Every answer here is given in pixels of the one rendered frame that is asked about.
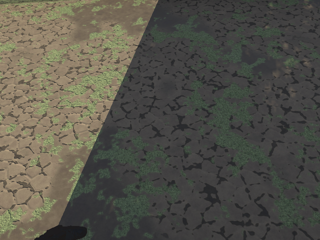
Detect robot left hand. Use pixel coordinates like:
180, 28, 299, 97
34, 225, 87, 240

